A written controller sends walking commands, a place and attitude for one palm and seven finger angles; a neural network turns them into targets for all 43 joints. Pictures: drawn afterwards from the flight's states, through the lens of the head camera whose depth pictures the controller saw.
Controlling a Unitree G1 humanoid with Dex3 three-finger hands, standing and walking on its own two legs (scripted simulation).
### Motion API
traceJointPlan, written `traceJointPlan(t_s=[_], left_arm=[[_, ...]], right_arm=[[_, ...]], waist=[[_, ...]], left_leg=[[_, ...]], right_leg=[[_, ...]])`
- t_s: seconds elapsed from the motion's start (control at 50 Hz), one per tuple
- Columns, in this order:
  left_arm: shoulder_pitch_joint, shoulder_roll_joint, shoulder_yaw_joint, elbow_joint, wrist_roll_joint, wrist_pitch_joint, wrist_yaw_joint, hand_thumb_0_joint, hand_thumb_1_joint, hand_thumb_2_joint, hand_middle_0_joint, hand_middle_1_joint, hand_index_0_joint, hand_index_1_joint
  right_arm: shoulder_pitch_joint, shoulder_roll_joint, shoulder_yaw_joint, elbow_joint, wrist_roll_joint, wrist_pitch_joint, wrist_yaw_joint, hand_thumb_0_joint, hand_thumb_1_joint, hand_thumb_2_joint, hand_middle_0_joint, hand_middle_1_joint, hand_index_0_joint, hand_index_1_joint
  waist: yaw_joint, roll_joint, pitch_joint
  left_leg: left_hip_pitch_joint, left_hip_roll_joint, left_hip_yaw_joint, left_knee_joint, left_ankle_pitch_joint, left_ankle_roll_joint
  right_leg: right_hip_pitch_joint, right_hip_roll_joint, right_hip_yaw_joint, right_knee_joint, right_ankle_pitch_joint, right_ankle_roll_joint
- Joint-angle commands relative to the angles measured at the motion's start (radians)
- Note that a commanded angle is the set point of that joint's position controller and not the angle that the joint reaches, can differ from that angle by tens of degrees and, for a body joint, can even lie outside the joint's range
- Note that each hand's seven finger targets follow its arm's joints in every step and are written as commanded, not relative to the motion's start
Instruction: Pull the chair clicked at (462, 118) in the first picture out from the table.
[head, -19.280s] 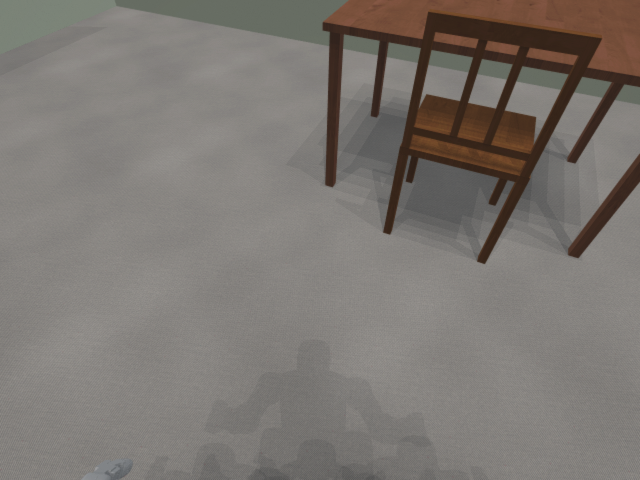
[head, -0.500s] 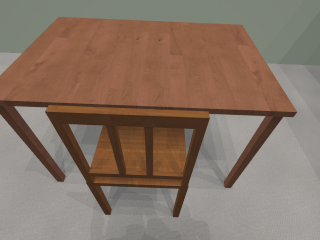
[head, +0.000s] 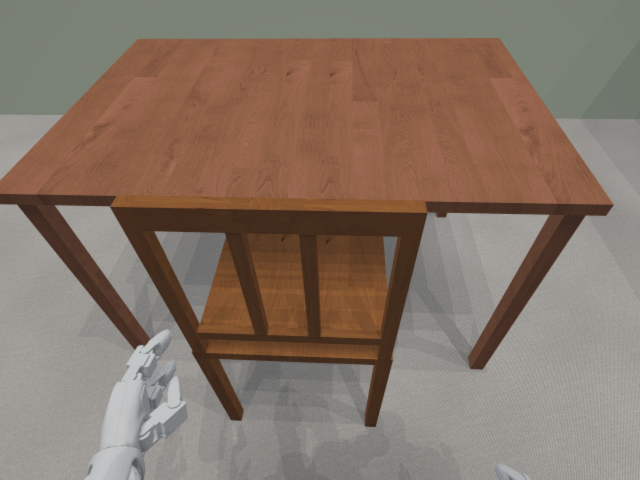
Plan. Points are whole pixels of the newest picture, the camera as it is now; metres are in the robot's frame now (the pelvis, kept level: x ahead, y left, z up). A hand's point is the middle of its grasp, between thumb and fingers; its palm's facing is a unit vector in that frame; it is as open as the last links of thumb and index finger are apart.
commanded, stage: raise the hand toward the chair's back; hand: left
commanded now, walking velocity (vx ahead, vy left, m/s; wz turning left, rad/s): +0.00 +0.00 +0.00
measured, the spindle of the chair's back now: (250, 287) +0.44 +0.14 -0.07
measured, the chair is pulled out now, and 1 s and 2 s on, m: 0.00 0.00 0.00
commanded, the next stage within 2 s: aim the fingers beside a spindle in 1.90 s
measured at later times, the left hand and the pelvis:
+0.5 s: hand (211, 433) +0.19 +0.15 -0.04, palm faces -0.15 -0.99 -0.05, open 11.7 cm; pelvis -0.03 -0.02 -0.10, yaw +1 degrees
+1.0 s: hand (188, 412) +0.22 +0.18 -0.03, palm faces -0.04 -1.00 -0.04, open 15.8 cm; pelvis -0.01 +0.00 -0.08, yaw -1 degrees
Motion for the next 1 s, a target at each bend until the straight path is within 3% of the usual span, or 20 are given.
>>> traceJointPlan(t_s=[0.0, 0.02, 0.06, 0.08, 0.1, 0.16, 0.22, 0.26, 0.32, 0.38, 0.42, 0.5, 0.56, 0.62, 0.7, 0.74, 0.8, 0.86, 0.9, 0.98], left_arm=[[0.214, -0.055, 0.031, 0.085, -0.063, -0.276, -0.184, 0.0, 0.643, 0.79, -0.174, -0.26, -0.174, -0.26], [0.276, -0.053, 0.049, 0.049, -0.093, -0.342, -0.252, 0.0, 0.62, 0.78, -0.172, -0.256, -0.172, -0.256], [0.267, 0.023, 0.111, 0.015, -0.11, -0.448, -0.379, 0.0, 0.573, 0.76, -0.167, -0.249, -0.167, -0.249], [0.261, 0.068, 0.156, 0.019, -0.095, -0.456, -0.398, 0.0, 0.55, 0.75, -0.165, -0.245, -0.165, -0.245], [0.264, 0.137, 0.215, 0.037, -0.067, -0.433, -0.395, 0.0, 0.527, 0.74, -0.163, -0.241, -0.163, -0.241], [0.063, 0.129, 0.18, -0.279, -0.087, -0.386, -0.355, 0.0, 0.457, 0.71, -0.156, -0.23, -0.156, -0.23], [-0.059, 0.172, 0.216, -0.616, -0.114, -0.431, -0.256, 0.0, 0.387, 0.68, -0.149, -0.219, -0.149, -0.219], [-0.055, 0.147, 0.157, -0.723, -0.098, -0.471, -0.226, 0.0, 0.34, 0.66, -0.144, -0.212, -0.144, -0.212], [-0.106, 0.096, 0.037, -0.667, -0.073, -0.477, -0.271, 0.0, 0.27, 0.63, -0.137, -0.201, -0.137, -0.201], [-0.075, 0.073, -0.025, -0.457, -0.076, -0.367, -0.381, 0.0, 0.2, 0.6, -0.13, -0.19, -0.13, -0.19], [-0.008, 0.085, 0.005, -0.327, -0.078, -0.25, -0.433, 0.0, 0.153, 0.58, -0.125, -0.183, -0.125, -0.183], [0.072, 0.231, 0.249, -0.4, -0.133, -0.087, -0.393, 0.0, 0.06, 0.54, -0.116, -0.168, -0.116, -0.168], [0.086, 0.168, 0.267, -0.585, -0.168, -0.123, -0.272, 0.0, -0.01, 0.51, -0.109, -0.157, -0.109, -0.157], [0.112, 0.138, 0.235, -0.577, -0.13, -0.221, -0.194, 0.0, -0.08, 0.48, -0.102, -0.146, -0.102, -0.146], [0.06, 0.087, 0.106, -0.43, -0.064, -0.303, -0.243, 0.0, -0.173, 0.44, -0.093, -0.131, -0.093, -0.131], [0.055, 0.086, 0.071, -0.394, -0.076, -0.3, -0.307, 0.0, -0.22, 0.42, -0.088, -0.124, -0.088, -0.124], [0.04, 0.167, 0.126, -0.449, -0.101, -0.271, -0.354, 0.0, -0.29, 0.39, -0.081, -0.113, -0.081, -0.113], [0.035, 0.229, 0.229, -0.571, -0.128, -0.274, -0.319, 0.0, -0.36, 0.36, -0.074, -0.102, -0.074, -0.102], [0.044, 0.248, 0.276, -0.578, -0.128, -0.278, -0.265, 0.0, -0.407, 0.34, -0.069, -0.095, -0.069, -0.095], [0.03, 0.15, 0.2, -0.458, -0.111, -0.275, -0.232, 0.0, -0.5, 0.3, -0.06, -0.08, -0.06, -0.08]], right_arm=[[-0.14, -0.131, -0.078, -0.25, -0.012, -0.088, 0.036, 0.0, -0.9, -0.9, 0.2, 0.3, 0.2, 0.3], [-0.163, -0.132, -0.083, -0.288, -0.014, -0.089, 0.054, 0.0, -0.9, -0.9, 0.2, 0.3, 0.2, 0.3], [-0.19, -0.146, -0.092, -0.358, -0.014, -0.083, 0.074, 0.0, -0.9, -0.9, 0.2, 0.3, 0.2, 0.3], [-0.194, -0.142, -0.094, -0.39, -0.012, -0.075, 0.081, 0.0, -0.9, -0.9, 0.2, 0.3, 0.2, 0.3], [-0.201, -0.14, -0.098, -0.407, -0.004, -0.057, 0.084, 0.0, -0.9, -0.9, 0.2, 0.3, 0.2, 0.3], [-0.26, -0.122, -0.086, -0.527, 0.003, -0.032, 0.067, 0.0, -0.9, -0.9, 0.2, 0.3, 0.2, 0.3], [-0.181, -0.107, -0.091, -0.522, -0.008, -0.034, 0.042, 0.0, -0.9, -0.9, 0.2, 0.3, 0.2, 0.3], [-0.143, -0.098, -0.077, -0.491, -0.013, -0.036, 0.028, 0.0, -0.9, -0.9, 0.2, 0.3, 0.2, 0.3], [-0.131, -0.113, -0.055, -0.435, -0.011, -0.057, 0.009, 0.0, -0.9, -0.9, 0.2, 0.3, 0.2, 0.3], [-0.125, -0.127, -0.042, -0.414, 0.012, -0.065, -0.018, 0.0, -0.9, -0.9, 0.2, 0.3, 0.2, 0.3], [-0.125, -0.131, -0.044, -0.424, 0.032, -0.05, -0.034, 0.0, -0.9, -0.9, 0.2, 0.3, 0.2, 0.3], [-0.186, -0.109, -0.053, -0.474, 0.035, -0.018, -0.044, 0.0, -0.9, -0.9, 0.2, 0.3, 0.2, 0.3], [-0.164, -0.052, -0.054, -0.483, 0.023, -0.011, -0.026, 0.0, -0.9, -0.9, 0.2, 0.3, 0.2, 0.3], [-0.136, -0.043, -0.059, -0.443, 0.006, -0.014, -0.009, 0.0, -0.9, -0.9, 0.2, 0.3, 0.2, 0.3], [-0.136, -0.081, -0.064, -0.407, 0.007, -0.022, -0.001, 0.0, -0.9, -0.9, 0.2, 0.3, 0.2, 0.3], [-0.12, -0.106, -0.064, -0.413, 0.018, -0.03, -0.011, 0.0, -0.9, -0.9, 0.2, 0.3, 0.2, 0.3], [-0.113, -0.128, -0.068, -0.435, 0.028, -0.041, -0.029, 0.0, -0.9, -0.9, 0.2, 0.3, 0.2, 0.3], [-0.102, -0.115, -0.072, -0.441, 0.022, -0.041, -0.036, 0.0, -0.9, -0.9, 0.2, 0.3, 0.2, 0.3], [-0.102, -0.102, -0.072, -0.431, 0.016, -0.03, -0.031, 0.0, -0.9, -0.9, 0.2, 0.3, 0.2, 0.3], [-0.116, -0.099, -0.061, -0.425, 0.015, -0.012, -0.016, 0.0, -0.9, -0.9, 0.2, 0.3, 0.2, 0.3]], waist=[[0.081, -0.332, 0.007], [0.111, -0.276, -0.067], [0.11, -0.124, -0.149], [0.122, -0.077, -0.188], [0.14, -0.008, -0.189], [0.117, 0.002, -0.237], [0.076, 0.105, -0.374], [0.046, 0.147, -0.395], [-0.03, 0.086, -0.333], [-0.069, -0.023, -0.206], [-0.046, -0.109, -0.218], [0.088, -0.06, -0.417], [0.111, -0.035, -0.491], [0.086, -0.029, -0.415], [-0.007, -0.051, -0.244], [-0.017, -0.039, -0.232], [0.007, -0.001, -0.322], [0.047, 0.047, -0.434], [0.059, 0.056, -0.423], [0.019, 0.026, -0.282]], left_leg=[[-0.263, 0.018, -0.042, 0.129, -0.132, -0.04], [-0.284, 0.013, -0.025, 0.175, -0.098, -0.05], [-0.344, 0.004, 0.0, 0.282, -0.065, -0.057], [-0.386, -0.001, 0.012, 0.318, -0.065, -0.05], [-0.43, -0.004, 0.02, 0.335, -0.08, -0.048], [-0.498, -0.006, 0.022, 0.375, -0.211, -0.025], [-0.408, 0.022, -0.028, 0.424, -0.141, -0.01], [-0.352, 0.032, -0.047, 0.453, -0.049, -0.007], [-0.389, 0.052, -0.072, 0.503, -0.057, 0.006], [-0.519, 0.052, -0.081, 0.502, -0.2, 0.005], [-0.557, 0.046, -0.073, 0.485, -0.231, 0.005], [-0.486, 0.021, -0.056, 0.432, -0.108, -0.004], [-0.392, 0.031, -0.055, 0.41, 0.055, -0.012], [-0.4, 0.045, -0.059, 0.417, 0.11, -0.017], [-0.469, 0.054, -0.058, 0.448, -0.016, -0.007], [-0.483, 0.052, -0.057, 0.44, -0.091, -0.007], [-0.427, 0.05, -0.062, 0.416, -0.086, -0.004], [-0.332, 0.048, -0.064, 0.394, 0.031, -0.01], [-0.31, 0.051, -0.072, 0.382, 0.081, -0.019], [-0.357, 0.055, -0.076, 0.375, 0.016, -0.023]], right_leg=[[-0.341, 0.017, -0.02, 0.068, -0.202, -0.023], [-0.327, 0.01, -0.01, 0.132, -0.155, -0.036], [-0.347, -0.009, 0.026, 0.247, -0.06, -0.054], [-0.367, -0.006, 0.032, 0.295, -0.054, -0.053], [-0.384, -0.003, 0.04, 0.322, -0.064, -0.055], [-0.455, 0.002, 0.071, 0.335, -0.242, -0.041], [-0.469, 0.023, 0.092, 0.357, -0.179, -0.043], [-0.492, 0.031, 0.073, 0.389, -0.076, -0.046], [-0.571, 0.037, 0.056, 0.396, -0.085, -0.031], [-0.589, 0.034, 0.057, 0.339, -0.223, -0.018], [-0.555, 0.027, 0.064, 0.304, -0.274, -0.009], [-0.352, 0.014, 0.066, 0.306, -0.163, -0.012], [-0.291, 0.022, 0.026, 0.347, 0.052, -0.016], [-0.348, 0.029, 0.011, 0.373, 0.109, -0.023], [-0.505, 0.024, 0.016, 0.367, -0.019, -0.017], [-0.514, 0.02, 0.025, 0.34, -0.104, -0.019], [-0.461, 0.019, 0.033, 0.322, -0.113, -0.02], [-0.382, 0.022, 0.015, 0.34, 0.0, -0.023], [-0.383, 0.03, -0.002, 0.351, 0.033, -0.026], [-0.459, 0.03, -0.02, 0.343, -0.015, -0.024]])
